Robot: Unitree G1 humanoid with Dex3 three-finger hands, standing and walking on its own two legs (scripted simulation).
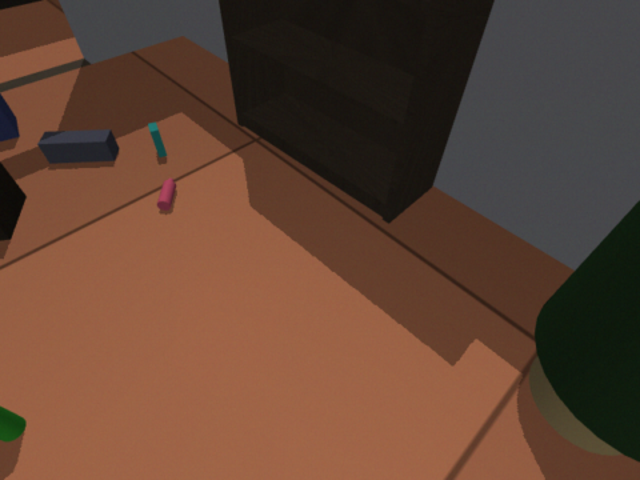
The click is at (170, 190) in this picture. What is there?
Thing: lying bottle
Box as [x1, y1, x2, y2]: [157, 178, 175, 210]
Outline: 171,178 163,182 157,202 157,206 164,210 170,207 175,188 175,183
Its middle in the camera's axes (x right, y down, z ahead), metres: -0.70 -0.24 +1.77
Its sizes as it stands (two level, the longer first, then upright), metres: 0.174 0.058 0.058
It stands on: the floor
